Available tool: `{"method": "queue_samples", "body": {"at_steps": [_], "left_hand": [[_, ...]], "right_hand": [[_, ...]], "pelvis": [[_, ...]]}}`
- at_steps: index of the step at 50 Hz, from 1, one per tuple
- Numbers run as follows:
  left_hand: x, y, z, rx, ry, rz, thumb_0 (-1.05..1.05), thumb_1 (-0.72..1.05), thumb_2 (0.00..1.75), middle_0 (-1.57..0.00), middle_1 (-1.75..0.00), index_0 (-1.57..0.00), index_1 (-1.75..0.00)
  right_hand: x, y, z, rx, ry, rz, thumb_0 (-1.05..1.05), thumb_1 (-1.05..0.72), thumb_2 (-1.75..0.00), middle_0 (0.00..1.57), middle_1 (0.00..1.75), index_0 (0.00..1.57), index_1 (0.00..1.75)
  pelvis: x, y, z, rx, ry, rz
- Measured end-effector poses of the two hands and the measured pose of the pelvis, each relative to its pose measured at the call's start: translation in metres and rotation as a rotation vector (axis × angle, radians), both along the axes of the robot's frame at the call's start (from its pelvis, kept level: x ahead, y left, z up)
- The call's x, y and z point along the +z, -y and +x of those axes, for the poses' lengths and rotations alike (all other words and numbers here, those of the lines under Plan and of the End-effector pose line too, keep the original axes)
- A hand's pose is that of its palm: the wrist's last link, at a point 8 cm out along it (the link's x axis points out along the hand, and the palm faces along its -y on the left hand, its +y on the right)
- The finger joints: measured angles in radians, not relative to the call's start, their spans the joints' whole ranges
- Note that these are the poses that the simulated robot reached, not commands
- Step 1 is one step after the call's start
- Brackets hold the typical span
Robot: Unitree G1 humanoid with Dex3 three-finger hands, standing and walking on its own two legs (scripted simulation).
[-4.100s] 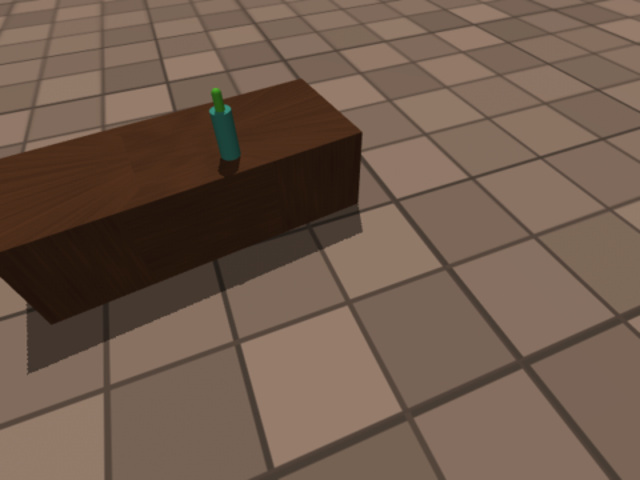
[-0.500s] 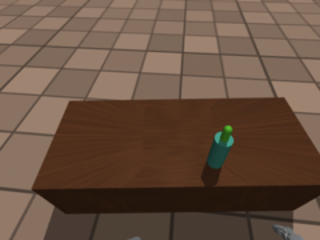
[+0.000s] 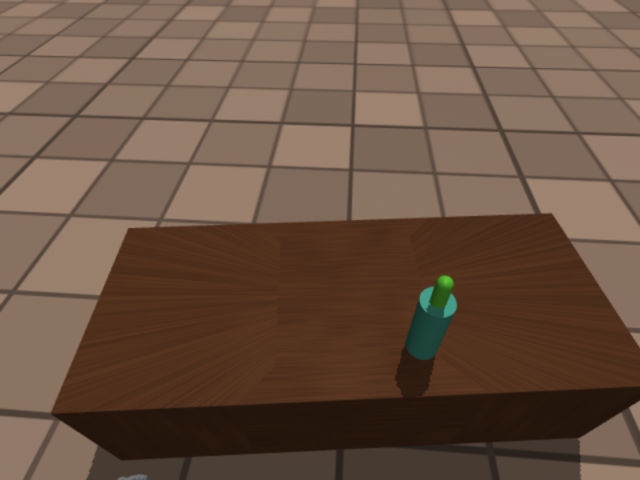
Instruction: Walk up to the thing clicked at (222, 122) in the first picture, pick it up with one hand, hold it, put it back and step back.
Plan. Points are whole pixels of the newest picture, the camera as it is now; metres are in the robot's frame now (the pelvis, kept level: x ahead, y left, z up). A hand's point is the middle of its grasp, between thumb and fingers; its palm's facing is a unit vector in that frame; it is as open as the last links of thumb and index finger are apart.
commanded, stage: walk up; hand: right
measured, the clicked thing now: (432, 315) +0.49 -0.22 -0.25
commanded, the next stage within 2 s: stand in 0.92 s
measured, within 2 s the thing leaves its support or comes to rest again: neither
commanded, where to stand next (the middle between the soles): +0.06 +0.01 m, yaw +1 degrees
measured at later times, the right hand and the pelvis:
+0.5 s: hand out of the picture +0.10 -0.25 -0.15, palm faces -0.03 +0.95 -0.32, open 7.4 cm; pelvis +0.01 +0.00 +0.01, yaw +1 degrees
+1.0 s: hand out of the picture +0.12 -0.25 -0.15, palm faces -0.01 +0.94 -0.34, open 7.4 cm; pelvis +0.02 +0.00 +0.01, yaw +1 degrees
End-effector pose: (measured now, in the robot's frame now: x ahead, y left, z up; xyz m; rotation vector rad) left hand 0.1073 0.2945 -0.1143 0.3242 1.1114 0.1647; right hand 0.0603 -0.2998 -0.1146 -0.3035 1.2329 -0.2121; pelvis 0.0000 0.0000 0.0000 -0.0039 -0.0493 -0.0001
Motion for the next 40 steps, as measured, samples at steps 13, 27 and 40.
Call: {"method": "queue_samples", "body": {"at_steps": [13,27,40], "left_hand": [[0.000,-0.004,-0.014,0.030,-0.067,-0.001,0.01,0.90,0.89,-0.20,-0.30,-0.20,-0.30],[0.001,-0.010,-0.051,0.090,-0.176,0.023,0.01,0.90,0.89,-0.20,-0.30,-0.20,-0.30],[0.000,-0.004,-0.023,0.080,-0.127,0.007,0.01,0.90,0.89,-0.20,-0.30,-0.20,-0.30]], "right_hand": [[0.009,0.001,0.025,0.004,0.044,-0.014,0.01,-0.90,-0.90,0.20,0.30,0.20,0.30],[-0.001,-0.008,0.034,0.025,-0.002,0.025,0.01,-0.90,-0.90,0.20,0.30,0.20,0.30],[0.002,-0.007,0.045,0.012,0.008,0.015,0.01,-0.90,-0.90,0.20,0.30,0.20,0.30]], "pelvis": [[0.005,-0.002,0.004,0.002,0.001,-0.001],[0.007,0.000,0.012,0.014,-0.011,0.000],[0.007,0.000,0.022,0.017,-0.011,0.002]]}}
